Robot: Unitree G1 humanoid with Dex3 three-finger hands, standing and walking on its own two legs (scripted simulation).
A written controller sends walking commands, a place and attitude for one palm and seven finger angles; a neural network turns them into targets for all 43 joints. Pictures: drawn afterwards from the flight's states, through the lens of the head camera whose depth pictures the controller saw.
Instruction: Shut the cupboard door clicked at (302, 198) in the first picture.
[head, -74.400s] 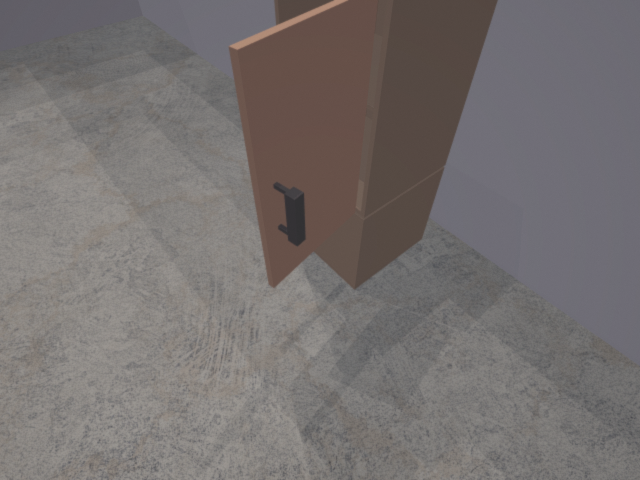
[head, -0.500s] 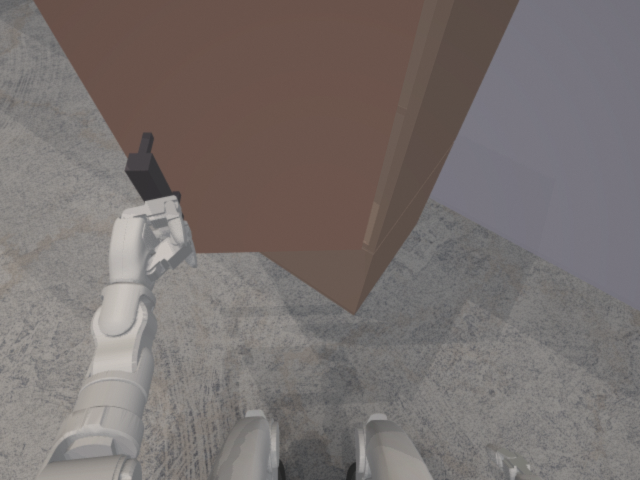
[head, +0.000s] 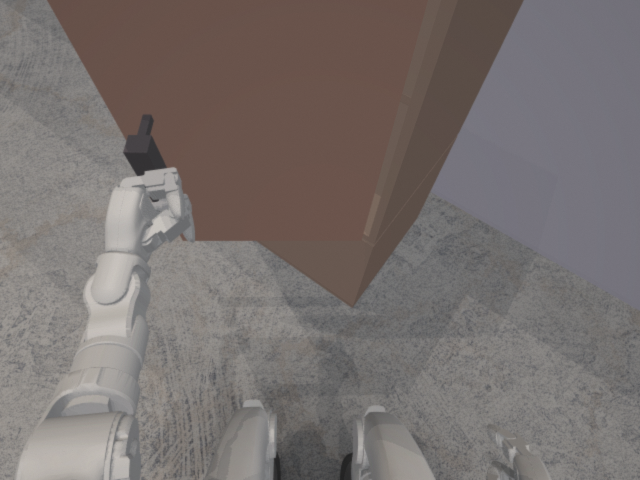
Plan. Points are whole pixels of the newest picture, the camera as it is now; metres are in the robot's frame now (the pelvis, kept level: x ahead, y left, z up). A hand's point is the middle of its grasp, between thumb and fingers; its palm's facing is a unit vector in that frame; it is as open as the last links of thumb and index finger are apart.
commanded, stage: push the door shut along its arc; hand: left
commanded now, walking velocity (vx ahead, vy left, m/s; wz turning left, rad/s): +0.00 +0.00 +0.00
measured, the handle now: (159, 167) +0.50 +0.22 +0.03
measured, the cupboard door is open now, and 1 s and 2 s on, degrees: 37 23 6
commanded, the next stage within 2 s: pull the fist back off the door in 1.46 s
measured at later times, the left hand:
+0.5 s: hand (197, 179) +0.48 +0.17 +0.04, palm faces -0.17 -0.98 -0.06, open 3.1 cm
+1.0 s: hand (232, 141) +0.55 +0.13 +0.04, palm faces -0.28 -0.96 -0.05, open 2.7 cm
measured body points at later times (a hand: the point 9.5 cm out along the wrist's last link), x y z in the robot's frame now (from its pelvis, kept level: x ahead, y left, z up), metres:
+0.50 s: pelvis -0.01 +0.01 -0.01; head +0.13 +0.03 +0.41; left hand +0.48 +0.22 +0.05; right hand +0.03 -0.26 -0.13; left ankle +0.04 +0.11 -0.61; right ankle +0.02 -0.10 -0.61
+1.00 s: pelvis -0.01 +0.01 -0.03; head +0.17 +0.02 +0.38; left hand +0.56 +0.18 +0.05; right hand -0.02 -0.25 -0.14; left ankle +0.04 +0.11 -0.61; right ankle +0.02 -0.10 -0.61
